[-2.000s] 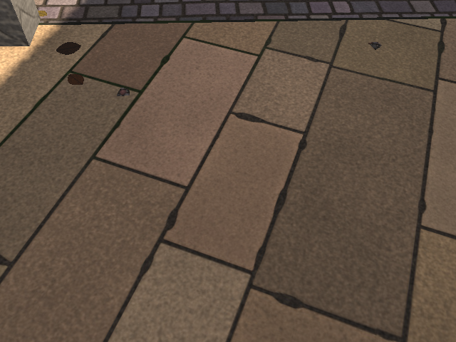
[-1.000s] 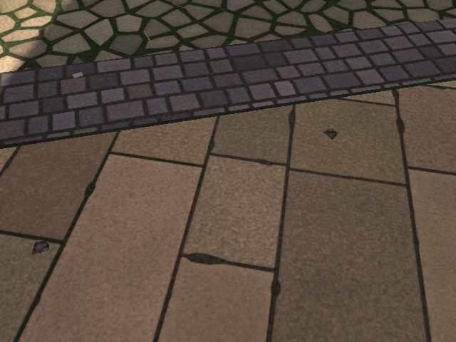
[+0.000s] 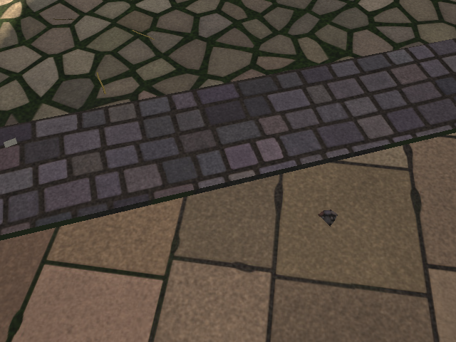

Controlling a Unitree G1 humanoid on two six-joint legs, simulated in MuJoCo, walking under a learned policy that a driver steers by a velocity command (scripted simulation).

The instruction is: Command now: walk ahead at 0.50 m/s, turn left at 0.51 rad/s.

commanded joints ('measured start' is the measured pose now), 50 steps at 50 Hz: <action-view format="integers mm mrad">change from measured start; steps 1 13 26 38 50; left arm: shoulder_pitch -100 -298 -32 58 47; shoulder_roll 120 60 73 170 114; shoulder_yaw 11 -3 23 41 27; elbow -160 -204 -123 -6 3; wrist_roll -20 11 24 -16 -7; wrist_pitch -82 -41 -38 -24 36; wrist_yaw -18 -16 -20 -21 12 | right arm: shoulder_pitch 219 201 120 -107 65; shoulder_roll -159 -170 -116 -31 -58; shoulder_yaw -51 -51 -28 12 -11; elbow -22 -14 -69 -118 -41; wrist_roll -3 5 -10 -1 -32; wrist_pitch -11 10 10 -14 -15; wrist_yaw -14 -60 -54 -14 -26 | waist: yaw -96 -87 35 68 -23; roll -9 82 -69 -83 89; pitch -199 -71 -41 -15 -144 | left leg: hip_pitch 656 219 -243 -68 426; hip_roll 312 141 121 127 340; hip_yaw -565 -316 -180 -47 -182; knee -312 -349 585 -9 -293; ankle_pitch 25 143 -177 151 571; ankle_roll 241 128 -75 -88 100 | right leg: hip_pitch -593 -282 132 100 -408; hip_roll -45 4 -246 -218 -86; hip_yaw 143 76 411 118 108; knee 212 -505 -858 -930 62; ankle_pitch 50 534 179 482 -5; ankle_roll -24 72 -185 -195 32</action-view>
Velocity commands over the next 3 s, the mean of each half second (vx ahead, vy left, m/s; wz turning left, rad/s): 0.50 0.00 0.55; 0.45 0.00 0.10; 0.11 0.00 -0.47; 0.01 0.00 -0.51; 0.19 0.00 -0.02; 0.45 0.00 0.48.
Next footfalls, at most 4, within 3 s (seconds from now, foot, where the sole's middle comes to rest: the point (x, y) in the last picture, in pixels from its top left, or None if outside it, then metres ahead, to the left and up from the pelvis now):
0.40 right None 0.42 -0.11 -0.75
0.88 left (163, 292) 0.57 0.23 -0.75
1.36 right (238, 251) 0.70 0.01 -0.75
1.80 left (164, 254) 0.69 0.24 -0.75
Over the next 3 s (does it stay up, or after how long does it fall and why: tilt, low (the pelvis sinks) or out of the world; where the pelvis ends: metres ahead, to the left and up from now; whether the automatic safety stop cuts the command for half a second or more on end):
stays up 0.93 0.11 0.01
